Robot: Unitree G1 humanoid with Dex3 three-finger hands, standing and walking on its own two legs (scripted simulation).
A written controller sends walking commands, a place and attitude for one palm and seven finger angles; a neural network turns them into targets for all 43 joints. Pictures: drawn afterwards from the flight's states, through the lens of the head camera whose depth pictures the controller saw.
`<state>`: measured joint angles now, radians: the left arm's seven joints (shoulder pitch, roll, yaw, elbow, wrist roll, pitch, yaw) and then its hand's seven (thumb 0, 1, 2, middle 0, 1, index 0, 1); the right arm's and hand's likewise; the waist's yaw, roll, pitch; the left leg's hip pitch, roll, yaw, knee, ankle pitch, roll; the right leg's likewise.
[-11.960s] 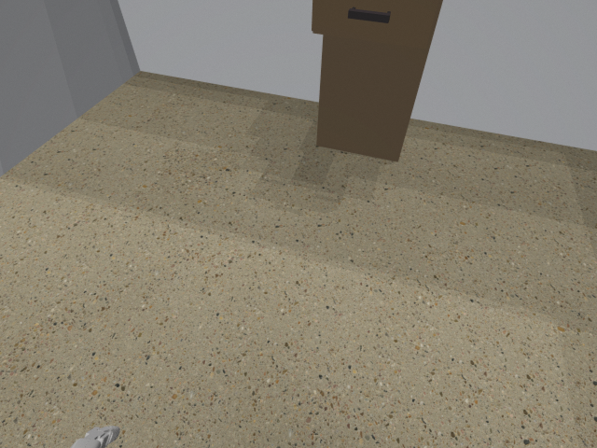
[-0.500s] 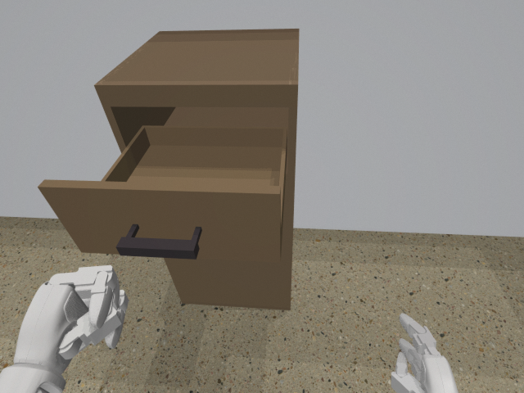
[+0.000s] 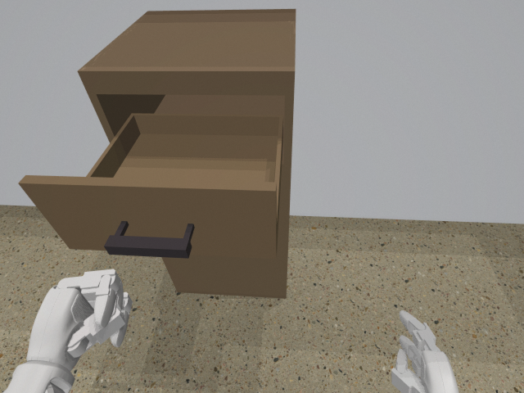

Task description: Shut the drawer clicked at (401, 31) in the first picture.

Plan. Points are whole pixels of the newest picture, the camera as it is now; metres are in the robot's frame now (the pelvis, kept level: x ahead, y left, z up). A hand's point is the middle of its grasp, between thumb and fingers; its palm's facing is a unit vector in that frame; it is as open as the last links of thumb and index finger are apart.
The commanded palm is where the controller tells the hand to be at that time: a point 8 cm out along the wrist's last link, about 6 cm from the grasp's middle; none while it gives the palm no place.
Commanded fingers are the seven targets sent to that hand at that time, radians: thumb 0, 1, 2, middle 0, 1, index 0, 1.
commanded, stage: bring the fist close to the handle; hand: left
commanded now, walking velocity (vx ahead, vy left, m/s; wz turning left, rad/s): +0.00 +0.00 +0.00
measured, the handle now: (152, 237) +0.34 +0.23 +0.06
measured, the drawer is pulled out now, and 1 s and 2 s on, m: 0.29 0.29 0.24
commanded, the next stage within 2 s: push the drawer shut in 0.98 s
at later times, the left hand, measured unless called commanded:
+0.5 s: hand (145, 305) +0.22 +0.19 +0.07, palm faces +0.02 -1.00 -0.03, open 3.3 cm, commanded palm +0.20 +0.25 +0.06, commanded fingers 0.00 0.90 0.90 -1.40 -1.60 -1.40 -1.60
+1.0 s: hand (151, 297) +0.24 +0.19 +0.05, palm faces +0.04 -1.00 -0.04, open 3.3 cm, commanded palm +0.21 +0.25 +0.06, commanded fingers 0.00 0.90 0.90 -1.40 -1.60 -1.40 -1.60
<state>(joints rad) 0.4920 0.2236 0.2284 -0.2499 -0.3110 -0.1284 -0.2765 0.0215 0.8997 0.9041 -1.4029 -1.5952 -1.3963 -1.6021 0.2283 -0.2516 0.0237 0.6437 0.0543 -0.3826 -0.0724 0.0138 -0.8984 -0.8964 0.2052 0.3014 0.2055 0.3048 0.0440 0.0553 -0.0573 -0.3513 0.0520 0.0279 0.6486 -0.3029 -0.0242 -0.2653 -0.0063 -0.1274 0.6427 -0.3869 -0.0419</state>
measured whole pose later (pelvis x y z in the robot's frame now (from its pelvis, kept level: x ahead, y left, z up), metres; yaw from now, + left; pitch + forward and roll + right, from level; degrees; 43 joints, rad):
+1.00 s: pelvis -0.01 +0.02 -0.02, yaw -1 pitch +7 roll +0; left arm 0.30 0.20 0.15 0.01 -0.26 -0.29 -0.18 0.02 0.90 0.90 -1.40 -1.60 -1.40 -1.60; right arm 0.23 -0.25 0.01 0.59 0.03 -0.20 -0.04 0.01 -0.90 -0.90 0.21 0.30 0.21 0.30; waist -0.01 0.04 -0.06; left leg -0.56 0.04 0.04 0.81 -0.36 0.00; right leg -0.48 -0.03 -0.11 0.81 -0.44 -0.03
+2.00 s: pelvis -0.03 +0.01 -0.02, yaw +0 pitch +6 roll -1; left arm -0.26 0.27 0.18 0.55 -0.23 -0.33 -0.18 0.00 0.81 0.98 -1.40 -1.60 -1.40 -1.60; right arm 0.23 -0.26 0.03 0.68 0.04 -0.14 -0.07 0.01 -0.90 -0.90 0.21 0.30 0.21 0.30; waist -0.02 0.04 -0.02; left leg -0.59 0.04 0.03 0.79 -0.30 0.00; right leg -0.51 -0.03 -0.12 0.80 -0.39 -0.03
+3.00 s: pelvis -0.03 +0.03 -0.03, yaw -1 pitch +13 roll -2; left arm -0.75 0.39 0.30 1.08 -0.15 -0.41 -0.18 0.02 0.79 0.96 -1.40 -1.60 -1.40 -1.60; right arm 0.33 -0.27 0.02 0.69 0.02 -0.03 -0.03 0.01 -0.90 -0.90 0.21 0.30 0.21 0.30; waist -0.10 0.02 -0.06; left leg -0.75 0.06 0.03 0.87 -0.34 0.01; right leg -0.67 -0.01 -0.11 0.85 -0.40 -0.02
